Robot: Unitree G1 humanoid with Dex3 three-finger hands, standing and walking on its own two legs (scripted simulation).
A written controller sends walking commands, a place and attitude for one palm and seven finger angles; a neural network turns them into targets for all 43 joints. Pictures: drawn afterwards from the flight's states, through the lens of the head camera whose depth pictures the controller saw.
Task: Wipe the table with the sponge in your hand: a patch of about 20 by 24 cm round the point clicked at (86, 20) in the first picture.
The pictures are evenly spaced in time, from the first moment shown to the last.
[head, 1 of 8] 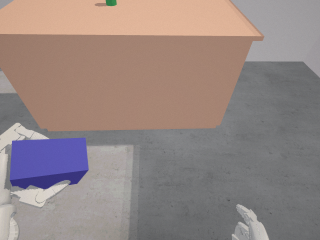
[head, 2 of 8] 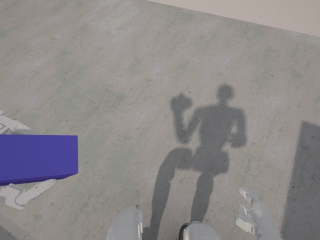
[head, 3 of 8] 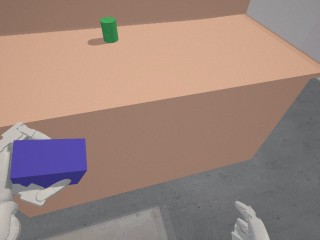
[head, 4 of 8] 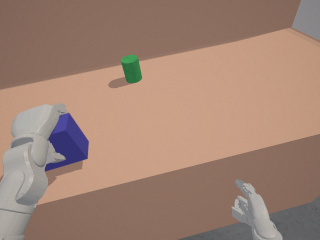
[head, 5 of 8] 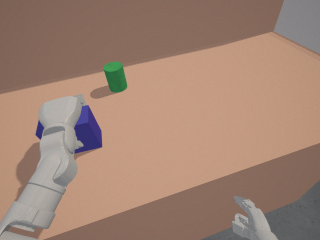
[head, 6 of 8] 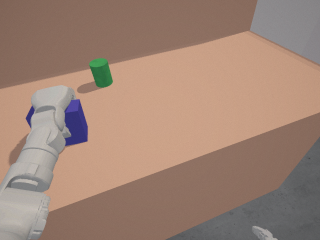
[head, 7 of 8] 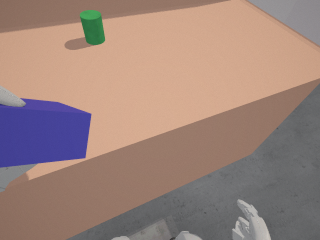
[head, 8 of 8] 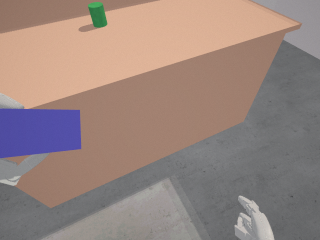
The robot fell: no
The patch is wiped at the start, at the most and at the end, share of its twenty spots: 0.00 0.85 0.85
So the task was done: no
